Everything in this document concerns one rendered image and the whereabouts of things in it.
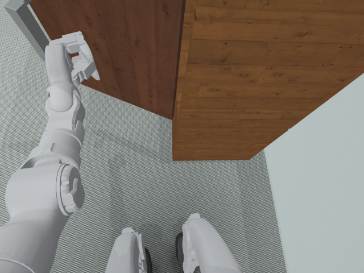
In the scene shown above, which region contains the robot right foot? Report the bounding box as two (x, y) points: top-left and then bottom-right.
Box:
(175, 232), (195, 273)

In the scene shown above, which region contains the left robot forearm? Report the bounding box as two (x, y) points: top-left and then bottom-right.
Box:
(5, 82), (86, 216)

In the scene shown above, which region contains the left robot hand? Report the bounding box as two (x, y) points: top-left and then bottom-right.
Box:
(45, 31), (100, 88)

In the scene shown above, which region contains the cupboard door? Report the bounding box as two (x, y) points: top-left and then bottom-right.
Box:
(29, 0), (186, 120)

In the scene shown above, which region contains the robot left upper arm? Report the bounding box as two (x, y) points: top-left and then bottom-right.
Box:
(0, 163), (85, 273)

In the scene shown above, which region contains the robot right thigh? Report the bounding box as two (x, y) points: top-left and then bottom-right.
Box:
(182, 218), (243, 273)

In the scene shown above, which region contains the handle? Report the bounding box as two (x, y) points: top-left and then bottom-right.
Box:
(4, 0), (49, 61)

